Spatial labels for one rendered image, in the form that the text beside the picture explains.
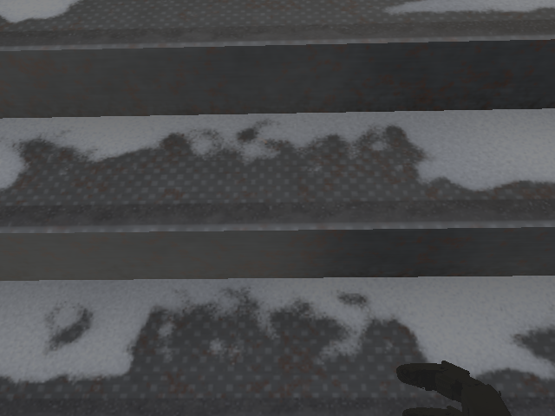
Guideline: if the right robot hand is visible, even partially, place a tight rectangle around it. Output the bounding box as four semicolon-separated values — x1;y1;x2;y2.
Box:
396;361;512;416

